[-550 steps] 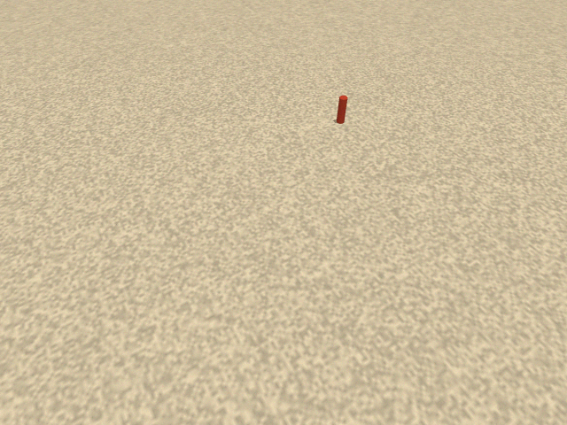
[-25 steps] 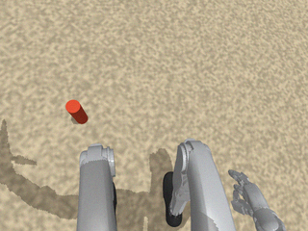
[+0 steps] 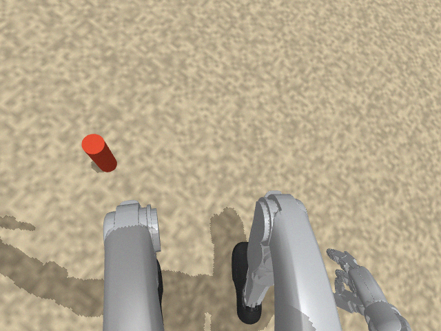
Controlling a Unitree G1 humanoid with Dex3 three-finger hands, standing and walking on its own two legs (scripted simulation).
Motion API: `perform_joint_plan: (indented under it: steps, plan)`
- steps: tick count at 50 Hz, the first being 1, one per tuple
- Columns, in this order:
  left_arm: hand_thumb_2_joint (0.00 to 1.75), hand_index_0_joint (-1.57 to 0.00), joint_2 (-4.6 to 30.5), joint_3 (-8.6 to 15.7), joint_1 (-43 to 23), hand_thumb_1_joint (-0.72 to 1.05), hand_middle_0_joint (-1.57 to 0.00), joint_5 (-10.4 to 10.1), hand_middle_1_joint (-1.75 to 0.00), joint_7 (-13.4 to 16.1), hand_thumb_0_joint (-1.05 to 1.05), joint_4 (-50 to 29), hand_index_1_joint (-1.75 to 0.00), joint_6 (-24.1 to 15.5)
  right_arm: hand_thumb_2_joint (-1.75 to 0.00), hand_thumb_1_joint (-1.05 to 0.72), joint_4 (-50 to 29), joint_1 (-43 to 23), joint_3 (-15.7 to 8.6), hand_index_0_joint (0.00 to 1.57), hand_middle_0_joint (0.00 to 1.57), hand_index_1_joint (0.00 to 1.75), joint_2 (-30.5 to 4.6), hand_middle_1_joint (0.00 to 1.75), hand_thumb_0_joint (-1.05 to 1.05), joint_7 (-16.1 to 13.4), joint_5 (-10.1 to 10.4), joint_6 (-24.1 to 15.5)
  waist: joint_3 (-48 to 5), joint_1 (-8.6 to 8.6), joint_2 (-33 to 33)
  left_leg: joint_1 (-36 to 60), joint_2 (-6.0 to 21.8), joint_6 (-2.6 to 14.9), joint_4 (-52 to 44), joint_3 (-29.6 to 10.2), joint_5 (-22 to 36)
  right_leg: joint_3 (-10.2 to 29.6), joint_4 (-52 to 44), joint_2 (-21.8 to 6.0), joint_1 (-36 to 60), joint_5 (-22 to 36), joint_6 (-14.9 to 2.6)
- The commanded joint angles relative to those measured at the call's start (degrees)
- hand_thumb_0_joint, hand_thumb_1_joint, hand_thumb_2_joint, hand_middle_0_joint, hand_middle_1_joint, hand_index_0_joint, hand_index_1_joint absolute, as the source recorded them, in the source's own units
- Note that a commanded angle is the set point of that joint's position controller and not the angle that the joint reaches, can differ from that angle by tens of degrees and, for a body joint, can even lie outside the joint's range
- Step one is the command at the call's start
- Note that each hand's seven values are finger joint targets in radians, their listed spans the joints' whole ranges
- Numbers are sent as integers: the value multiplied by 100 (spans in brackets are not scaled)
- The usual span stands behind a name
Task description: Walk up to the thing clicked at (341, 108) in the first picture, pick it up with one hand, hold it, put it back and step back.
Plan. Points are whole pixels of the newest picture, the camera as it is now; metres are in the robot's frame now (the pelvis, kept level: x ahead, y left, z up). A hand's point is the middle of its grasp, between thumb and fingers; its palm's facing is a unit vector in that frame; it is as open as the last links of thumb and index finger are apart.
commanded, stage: go down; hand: left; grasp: from the side
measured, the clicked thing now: (101, 155) +0.47 +0.25 -0.30
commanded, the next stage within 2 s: approach in 0.36 s
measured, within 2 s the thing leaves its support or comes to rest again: neither
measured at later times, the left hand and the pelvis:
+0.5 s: hand out of the picture +0.38 +0.44 +0.00, palm faces +0.23 -0.97 -0.07, open 17.4 cm; pelvis +0.00 +0.00 -0.01, yaw -1 degrees
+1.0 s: hand (21, 164) +0.41 +0.37 -0.18, palm faces +0.21 -0.98 +0.03, open 17.6 cm; pelvis +0.00 +0.01 -0.07, yaw -6 degrees
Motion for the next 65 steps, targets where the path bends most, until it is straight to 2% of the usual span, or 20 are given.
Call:
perform_joint_plan:
  steps: [1, 6, 9, 12, 15, 17, 23, 25, 27, 30, 36, 42, 44, 45, 48, 50, 54, 61, 63, 65]
  plan:
    - [7, -3, 2417, 372, -902, -54, -4, -230, -6, -42, 0, -968, -7, -351, -91, -92, -245, 707, -483, 20, 20, 30, -1392, 30, 0, -126, 20, -137, -3386, 233, 1443, 2686, -93, 101, -1738, 238, 615, -126, -1135, 264, 1430, 459, -267]
    - [7, -3, 2735, 547, -1093, -53, -5, -276, -5, -51, 0, -1219, -7, -398, -91, -92, -236, 754, -468, 20, 20, 30, -1430, 30, 0, -105, 18, -112, -3522, 279, 1508, 2594, -99, 106, -1653, 279, 637, -116, -1112, 272, 1563, 456, -262]
    - [7, -3, 2566, 452, -993, -53, -5, -302, -5, -123, 0, -1053, -7, -383, -91, -92, -187, 770, -447, 20, 20, 30, -1464, 30, 0, -106, 5, -87, -3458, 215, 1643, 2804, -79, 69, -1643, 202, 851, -158, -1004, 264, 1386, 623, -281]
    - [6, -4, 2744, 573, -1072, -53, -5, -301, -5, -128, 0, -1093, -6, -404, -91, -93, -234, 734, -446, 20, 20, 30, -1501, 30, 0, -108, 8, -78, -3506, 222, 1686, 2824, -80, 64, -1634, 169, 860, -168, -960, 261, 1364, 641, -283]
    - [7, -3, 2631, 513, -1039, -53, -5, -348, -5, -168, 0, -944, -6, -425, -91, -92, -221, 681, -420, 20, 20, 30, -1454, 30, 0, -101, 9, -85, -3269, 201, 1456, 2514, -83, 110, -1570, 216, 594, -157, -1032, 289, 1337, 427, -263]
    - [6, -4, 2854, 623, -1117, -52, -5, -320, -5, -171, 0, -1093, -6, -456, -91, -92, -282, 638, -416, 20, 20, 30, -1531, 30, 0, -107, -15, -82, -3382, 246, 1736, 2739, -63, 76, -1570, 178, 713, -177, -918, 282, 1257, 538, -281]
    - [13, -3, 2814, 633, -1128, -54, -7, -376, -9, -237, 0, -953, -13, -477, -91, -93, -263, 671, -361, 20, 20, 30, -1546, 30, 0, -96, -16, -49, -3322, 161, 1702, 2717, -63, 61, -1507, 111, 855, -221, -838, 279, 1240, 643, -276]
    - [3, -6, 2865, 676, -1053, -60, -9, -389, -7, -248, 0, -757, -9, -517, -91, -92, -349, 562, -324, 20, 20, 30, -1536, 30, 0, -87, -20, -62, -3157, 132, 1504, 2440, -61, 101, -1440, 138, 684, -231, -845, 301, 1230, 498, -262]
    - [3, -6, 2547, 544, -1011, -61, -9, -465, -7, -285, 0, -386, -10, -606, -91, -92, -320, 552, -248, 20, 20, 30, -1520, 30, 0, -71, -57, -69, -2908, -16, 1385, 2315, -54, 98, -1320, 115, 597, -271, -818, 332, 1157, 450, -251]
    - [2, -6, 2430, 416, -1205, -61, -9, -532, -7, -280, 0, -93, -10, -913, -91, -92, -389, 373, -169, 20, 20, 30, -1535, 30, 0, -54, -108, -128, -2551, -147, 1118, 1948, -37, 131, -1160, 100, 218, -326, -798, 376, 1008, 162, -225]
    - [5, -5, 2181, 166, -1366, -60, -8, -626, -8, -172, 0, 525, -10, -1490, -90, -91, -474, 153, 120, 20, 20, 30, -1643, 30, 0, 20, -302, -122, -2510, -358, 1178, 1974, 14, 62, -803, 15, 465, -495, -490, 434, 1036, 402, -225]
    - [6, -5, 2586, 234, -1424, -60, -7, -373, -9, 198, 0, 570, -11, -2117, -90, -91, -484, -160, 408, 20, 20, 30, -1776, 30, 0, 108, -612, 58, -2571, -366, 1865, 2347, 92, -55, -588, -84, 725, -635, -133, 466, 1103, 634, -241]
    - [7, -5, 2797, 396, -1357, -57, -7, -303, -10, 337, 0, 543, -12, -2360, -91, -91, -486, -293, 485, 20, 20, 30, -1810, 30, 0, 140, -726, 148, -2663, -319, 1937, 2391, 121, -76, -446, -105, 888, -663, -43, 494, 1192, 741, -233]
    - [9, -5, 2797, 361, -1403, -58, -7, -268, -10, 414, 0, 504, -12, -2489, -91, -91, -511, -361, 544, 20, 20, 30, -1821, 30, 0, 154, -777, 202, -2595, -383, 2044, 2395, 136, -92, -443, -136, 911, -697, 18, 503, 1177, 755, -239]
    - [9, -5, 2244, 126, -1082, -59, -7, -272, -11, 546, 0, 819, -13, -2729, -91, -92, -518, -526, 663, 20, 20, 30, -1865, 30, 0, 199, -929, 315, -2466, -515, 2169, 2603, 180, -158, -322, -252, 1101, -808, 161, 542, 1070, 886, -235]
    - [9, -5, 2121, 17, -1141, -58, -7, -252, -12, 673, 0, 713, -13, -2901, -91, -93, -509, -630, 738, 20, 20, 30, -1906, 30, 0, 210, -1018, 375, -2300, -619, 2322, 2583, 199, -189, -286, -317, 1129, -890, 239, 551, 1029, 955, -238]
    - [6, -6, 1365, -450, -1005, -61, -7, -283, -11, 908, 0, 879, -12, -3206, -91, -94, -533, -805, 860, 20, 20, 30, -1952, 30, 0, 271, -1150, 456, -2105, -858, 2208, 2593, 236, -233, -117, -474, 1151, -1064, 358, 576, 1029, 1055, -207]
    - [0, -8, 1252, -499, -1094, -61, -8, -297, -9, 1608, 0, 744, -8, -3819, -91, -95, -604, -1142, 1155, 20, 20, 30, -2011, 30, 0, 402, -1344, 598, -1785, -927, 2097, 2228, 220, -208, 95, -573, 905, -1196, 409, 642, 1357, 1062, -151]
    - [1, -7, 1345, -449, -1047, -61, -7, -215, -8, 1860, 0, 754, -8, -3945, -91, -95, -612, -1181, 1212, 20, 20, 30, -2004, 30, 0, 438, -1418, 647, -1707, -893, 2129, 2093, 217, -199, 183, -543, 852, -1189, 406, 666, 1452, 1065, -148]
    - [1, -7, 1115, -551, -1004, -61, -7, -124, -8, 2083, 0, 810, -8, -4046, -91, -95, -631, -1197, 1220, 20, 20, 30, -2001, 30, 0, 478, -1487, 690, -1561, -970, 2064, 2020, 223, -204, 172, -582, 794, -1243, 408, 674, 1453, 1065, -134]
